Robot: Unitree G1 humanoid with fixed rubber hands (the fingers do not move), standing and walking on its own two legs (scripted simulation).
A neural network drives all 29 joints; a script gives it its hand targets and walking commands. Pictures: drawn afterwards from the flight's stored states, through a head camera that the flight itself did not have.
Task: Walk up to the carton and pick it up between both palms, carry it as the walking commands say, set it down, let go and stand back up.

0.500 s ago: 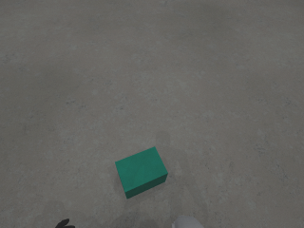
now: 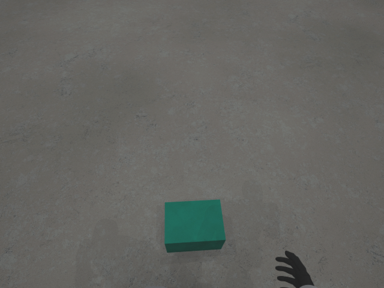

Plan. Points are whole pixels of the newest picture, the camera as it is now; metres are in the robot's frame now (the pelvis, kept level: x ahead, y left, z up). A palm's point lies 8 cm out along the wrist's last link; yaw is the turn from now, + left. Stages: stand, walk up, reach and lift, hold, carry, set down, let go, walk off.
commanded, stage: walk up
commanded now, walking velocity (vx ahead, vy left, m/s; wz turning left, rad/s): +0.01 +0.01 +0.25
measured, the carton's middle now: (193, 226) +0.43 +0.02 -0.68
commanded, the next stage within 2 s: stand in 1.26 s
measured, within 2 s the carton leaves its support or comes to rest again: neither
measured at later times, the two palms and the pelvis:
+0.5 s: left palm out of the picture -0.07 +0.25 -0.10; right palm out of the picture +0.09 -0.25 -0.13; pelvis +0.00 -0.01 +0.01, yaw +6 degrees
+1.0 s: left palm out of the picture +0.00 +0.27 -0.13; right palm out of the picture +0.06 -0.20 -0.12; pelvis +0.02 +0.04 +0.01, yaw +4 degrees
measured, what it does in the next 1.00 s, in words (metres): steps on the spot: right foot, then left foot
